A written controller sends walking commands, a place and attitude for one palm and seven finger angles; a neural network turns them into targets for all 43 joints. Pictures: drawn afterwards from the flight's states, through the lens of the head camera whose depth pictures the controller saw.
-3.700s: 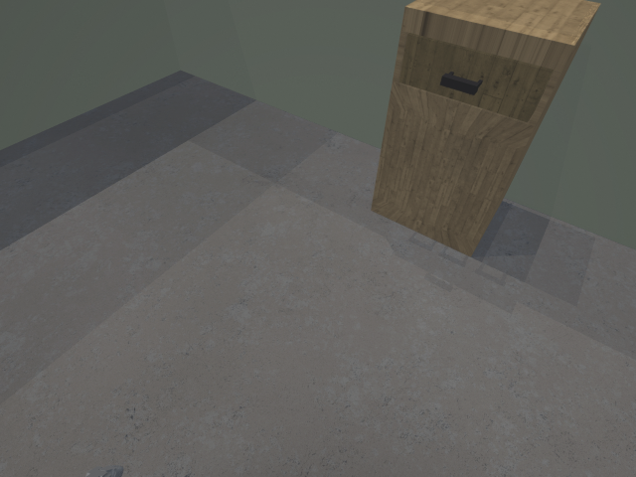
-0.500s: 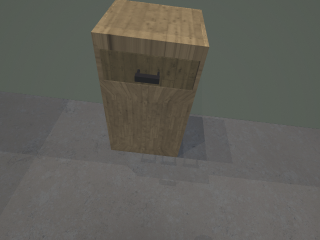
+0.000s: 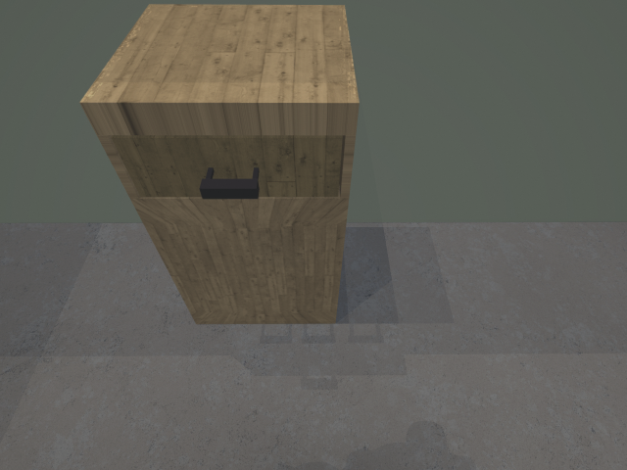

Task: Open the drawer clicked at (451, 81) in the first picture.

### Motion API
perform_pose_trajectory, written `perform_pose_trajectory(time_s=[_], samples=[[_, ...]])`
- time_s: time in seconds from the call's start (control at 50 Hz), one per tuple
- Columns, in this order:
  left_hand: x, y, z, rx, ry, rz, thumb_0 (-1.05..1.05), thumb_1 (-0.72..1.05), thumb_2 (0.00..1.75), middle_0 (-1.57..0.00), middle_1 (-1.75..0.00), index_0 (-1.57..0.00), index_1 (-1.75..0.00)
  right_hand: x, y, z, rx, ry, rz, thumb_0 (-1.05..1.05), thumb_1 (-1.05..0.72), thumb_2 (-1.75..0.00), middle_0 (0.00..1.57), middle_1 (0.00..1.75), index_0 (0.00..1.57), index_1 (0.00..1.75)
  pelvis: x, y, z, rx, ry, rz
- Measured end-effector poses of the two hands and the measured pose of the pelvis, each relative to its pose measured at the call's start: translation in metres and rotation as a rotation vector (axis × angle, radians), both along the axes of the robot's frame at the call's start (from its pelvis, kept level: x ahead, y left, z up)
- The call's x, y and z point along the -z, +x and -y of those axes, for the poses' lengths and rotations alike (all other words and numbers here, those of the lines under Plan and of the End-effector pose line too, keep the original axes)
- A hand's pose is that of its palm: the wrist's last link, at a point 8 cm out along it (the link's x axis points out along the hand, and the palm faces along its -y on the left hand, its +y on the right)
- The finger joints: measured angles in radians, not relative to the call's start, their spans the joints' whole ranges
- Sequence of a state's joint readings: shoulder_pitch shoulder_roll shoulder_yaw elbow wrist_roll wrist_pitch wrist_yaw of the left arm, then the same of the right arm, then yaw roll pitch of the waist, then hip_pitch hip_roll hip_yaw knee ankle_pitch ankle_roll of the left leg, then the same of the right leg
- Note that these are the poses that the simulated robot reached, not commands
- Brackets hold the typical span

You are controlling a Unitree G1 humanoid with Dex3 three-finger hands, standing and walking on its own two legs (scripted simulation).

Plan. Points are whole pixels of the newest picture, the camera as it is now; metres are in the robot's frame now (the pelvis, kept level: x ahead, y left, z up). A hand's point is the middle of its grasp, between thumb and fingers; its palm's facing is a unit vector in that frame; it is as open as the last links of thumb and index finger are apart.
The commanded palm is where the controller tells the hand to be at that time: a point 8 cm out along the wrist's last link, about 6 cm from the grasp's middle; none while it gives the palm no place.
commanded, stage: take the last steps up to it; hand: left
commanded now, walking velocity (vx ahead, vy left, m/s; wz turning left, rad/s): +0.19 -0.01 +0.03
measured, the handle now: (231, 180) +0.64 +0.18 -0.05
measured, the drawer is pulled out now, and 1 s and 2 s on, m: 0.00 0.00 0.00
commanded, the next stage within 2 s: come to a stop and stand still in 0.10 s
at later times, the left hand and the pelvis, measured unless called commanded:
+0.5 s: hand out of the picture +0.12 +0.18 -0.17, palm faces +0.04 -0.98 -0.18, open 7.4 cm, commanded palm none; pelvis +0.10 +0.00 +0.01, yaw -1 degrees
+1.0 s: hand out of the picture +0.10 +0.12 -0.13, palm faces +0.10 -0.95 -0.28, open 7.3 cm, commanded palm none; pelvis +0.07 -0.07 +0.02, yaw +1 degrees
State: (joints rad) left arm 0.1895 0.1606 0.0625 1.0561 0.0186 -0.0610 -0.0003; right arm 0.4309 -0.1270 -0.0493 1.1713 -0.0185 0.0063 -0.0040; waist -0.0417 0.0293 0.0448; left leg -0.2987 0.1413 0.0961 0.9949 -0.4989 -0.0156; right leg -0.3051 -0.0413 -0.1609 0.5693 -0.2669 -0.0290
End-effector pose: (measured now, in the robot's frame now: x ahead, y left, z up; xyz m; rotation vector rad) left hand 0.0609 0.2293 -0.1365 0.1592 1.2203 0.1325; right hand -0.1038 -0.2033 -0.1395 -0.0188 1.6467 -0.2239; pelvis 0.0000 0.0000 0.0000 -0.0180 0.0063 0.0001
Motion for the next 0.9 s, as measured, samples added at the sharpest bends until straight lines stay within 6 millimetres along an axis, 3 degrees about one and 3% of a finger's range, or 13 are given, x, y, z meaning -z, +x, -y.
perform_pose_trajectory(time_s=[0.1, 0.2, 0.26, 0.34, 0.44, 0.56, 0.64, 0.74, 0.82, 0.9], samples=[[-0.005, 0.004, 0.004, -0.037, 0.012, -0.041, 0.00, 0.94, 0.90, -0.20, -0.30, -0.20, -0.29, -0.003, 0.105, 0.020, -0.070, -0.036, 0.188, 0.01, -0.91, -0.90, 0.20, 0.30, 0.20, 0.30, -0.009, 0.031, 0.004, -0.018, -0.006, -0.001], [0.007, 0.000, 0.009, -0.064, -0.040, -0.124, 0.00, 0.93, 0.90, -0.20, -0.30, -0.20, -0.29, -0.013, 0.204, 0.031, -0.142, -0.100, 0.362, 0.02, -0.95, -0.90, 0.20, 0.30, 0.20, 0.30, -0.007, 0.063, -0.003, -0.021, -0.022, 0.010], [0.022, 0.001, 0.008, -0.087, -0.077, -0.178, 0.00, 0.92, 0.90, -0.20, -0.30, -0.20, -0.29, -0.016, 0.249, 0.029, -0.182, -0.136, 0.435, 0.01, -0.95, -0.90, 0.20, 0.30, 0.20, 0.30, 0.002, 0.085, -0.012, -0.016, -0.033, 0.025], [0.026, 0.010, 0.007, -0.097, -0.087, -0.236, 0.01, 0.91, 0.90, -0.20, -0.30, -0.20, -0.29, -0.022, 0.282, 0.016, -0.202, -0.148, 0.463, 0.01, -0.94, -0.90, 0.20, 0.30, 0.20, 0.30, 0.000, 0.104, -0.016, 0.007, -0.002, 0.029], [0.013, 0.033, 0.002, -0.078, -0.054, -0.220, 0.01, 0.91, 0.90, -0.20, -0.30, -0.20, -0.29, -0.023, 0.291, 0.006, -0.173, -0.119, 0.445, 0.00, -0.93, -0.90, 0.20, 0.30, 0.20, 0.30, -0.009, 0.105, -0.012, 0.011, -0.002, 0.024], [0.001, 0.064, -0.003, -0.061, 0.023, -0.132, 0.01, 0.91, 0.90, -0.20, -0.30, -0.20, -0.29, -0.019, 0.276, 0.036, -0.140, -0.116, 0.427, -0.01, -0.94, -0.90, 0.21, 0.30, 0.20, 0.30, -0.010, 0.093, 0.010, 0.021, 0.007, 0.027], [-0.009, 0.075, 0.009, -0.052, 0.074, -0.053, 0.01, 0.91, 0.90, -0.20, -0.30, -0.20, -0.29, -0.005, 0.258, 0.062, -0.129, -0.086, 0.403, -0.01, -0.93, -0.90, 0.20, 0.30, 0.20, 0.30, -0.004, 0.085, 0.031, 0.015, 0.022, 0.035], [-0.016, 0.065, 0.038, -0.032, 0.113, -0.015, 0.00, 0.91, 0.90, -0.20, -0.30, -0.20, -0.29, 0.017, 0.235, 0.091, -0.104, -0.032, 0.366, 0.00, -0.92, -0.90, 0.20, 0.30, 0.20, 0.30, 0.003, 0.078, 0.057, 0.010, 0.050, 0.041], [-0.030, 0.049, 0.059, -0.044, 0.094, -0.045, 0.01, 0.91, 0.90, -0.20, -0.30, -0.20, -0.29, 0.009, 0.215, 0.104, -0.103, -0.014, 0.323, 0.00, -0.92, -0.90, 0.20, 0.30, 0.20, 0.30, -0.010, 0.076, 0.067, 0.011, 0.069, 0.028], [-0.036, 0.040, 0.068, -0.071, 0.088, -0.054, 0.01, 0.91, 0.90, -0.21, -0.30, -0.21, -0.30, 0.002, 0.195, 0.114, -0.119, -0.017, 0.261, 0.00, -0.92, -0.90, 0.20, 0.30, 0.20, 0.30, -0.018, 0.074, 0.072, -0.005, 0.082, 0.011]])
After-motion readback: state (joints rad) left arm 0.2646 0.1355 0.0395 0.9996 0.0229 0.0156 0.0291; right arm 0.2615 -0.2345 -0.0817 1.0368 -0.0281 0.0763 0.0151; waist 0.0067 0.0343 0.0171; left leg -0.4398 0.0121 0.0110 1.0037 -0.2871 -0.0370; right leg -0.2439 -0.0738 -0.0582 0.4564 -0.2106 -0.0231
